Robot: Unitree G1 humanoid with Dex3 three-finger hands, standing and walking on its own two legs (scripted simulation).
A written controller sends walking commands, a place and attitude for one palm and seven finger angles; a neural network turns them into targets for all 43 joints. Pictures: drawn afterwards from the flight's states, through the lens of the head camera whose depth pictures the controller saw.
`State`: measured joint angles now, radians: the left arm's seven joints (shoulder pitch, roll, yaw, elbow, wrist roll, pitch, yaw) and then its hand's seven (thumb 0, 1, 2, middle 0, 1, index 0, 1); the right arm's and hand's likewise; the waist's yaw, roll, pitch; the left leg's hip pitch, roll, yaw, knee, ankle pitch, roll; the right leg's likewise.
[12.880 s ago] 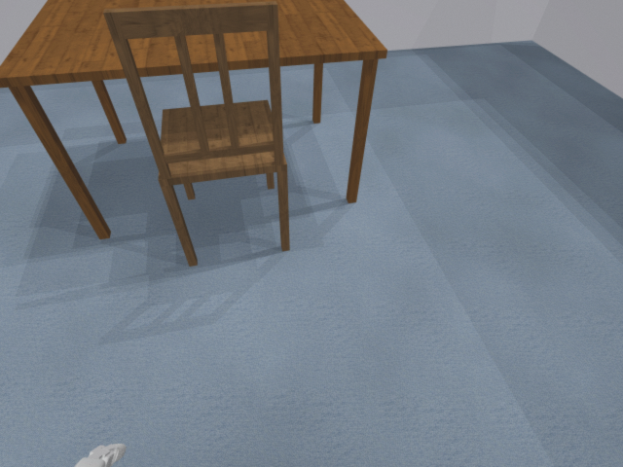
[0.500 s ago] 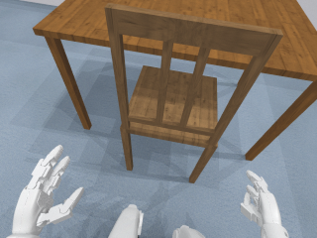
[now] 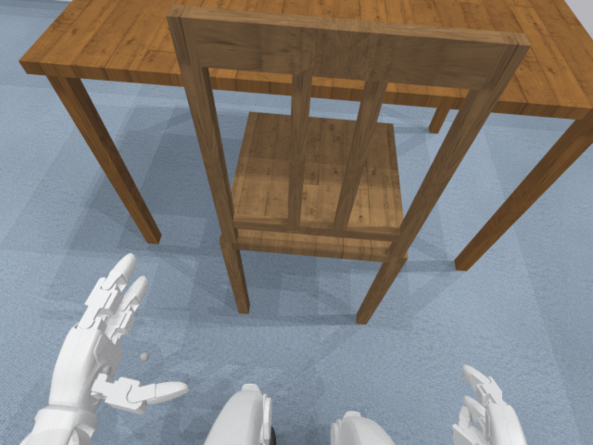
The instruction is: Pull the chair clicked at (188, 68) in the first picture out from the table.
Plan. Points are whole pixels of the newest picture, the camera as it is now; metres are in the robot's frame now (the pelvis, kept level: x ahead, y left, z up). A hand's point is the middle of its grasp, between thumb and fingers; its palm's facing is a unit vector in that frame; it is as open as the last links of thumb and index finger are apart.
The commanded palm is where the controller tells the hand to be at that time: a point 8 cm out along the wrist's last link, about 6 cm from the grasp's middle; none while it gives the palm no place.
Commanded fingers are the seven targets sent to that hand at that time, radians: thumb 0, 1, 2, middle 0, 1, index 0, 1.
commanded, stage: raise the hand toward the chair's back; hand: left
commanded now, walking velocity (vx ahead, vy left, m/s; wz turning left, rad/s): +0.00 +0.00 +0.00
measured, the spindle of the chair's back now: (297, 164) +0.53 +0.03 +0.03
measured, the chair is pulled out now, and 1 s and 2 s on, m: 0.00 0.00 0.00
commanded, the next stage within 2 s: aim the fingers beside a spindle in 1.04 s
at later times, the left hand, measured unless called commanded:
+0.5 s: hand (102, 339) +0.23 +0.23 +0.06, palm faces +0.02 -1.00 -0.06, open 16.9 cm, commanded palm +0.21 +0.28 +0.06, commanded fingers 0.00 -0.50 0.30 -0.06 -0.08 -0.06 -0.08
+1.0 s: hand (126, 336) +0.24 +0.21 +0.05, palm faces -0.01 -1.00 -0.05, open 16.9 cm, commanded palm +0.22 +0.27 +0.06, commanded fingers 0.00 -0.50 0.30 -0.06 -0.08 -0.06 -0.08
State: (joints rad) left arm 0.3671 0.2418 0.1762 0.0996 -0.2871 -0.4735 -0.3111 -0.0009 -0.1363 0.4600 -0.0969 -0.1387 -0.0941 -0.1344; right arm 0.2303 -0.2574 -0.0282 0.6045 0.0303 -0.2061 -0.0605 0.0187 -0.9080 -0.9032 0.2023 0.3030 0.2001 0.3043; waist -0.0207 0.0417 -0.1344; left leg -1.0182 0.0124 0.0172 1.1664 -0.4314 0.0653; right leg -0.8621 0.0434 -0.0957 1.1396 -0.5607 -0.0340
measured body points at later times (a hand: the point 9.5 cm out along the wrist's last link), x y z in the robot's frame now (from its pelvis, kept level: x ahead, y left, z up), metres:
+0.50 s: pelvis +0.00 +0.02 +0.02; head +0.05 +0.05 +0.46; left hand +0.22 +0.28 +0.07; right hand +0.18 -0.21 -0.05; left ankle +0.07 +0.08 -0.64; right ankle +0.00 -0.11 -0.64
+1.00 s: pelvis +0.00 +0.00 +0.02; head +0.06 +0.02 +0.46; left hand +0.23 +0.26 +0.06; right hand +0.17 -0.24 -0.06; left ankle +0.07 +0.08 -0.64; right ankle +0.00 -0.11 -0.64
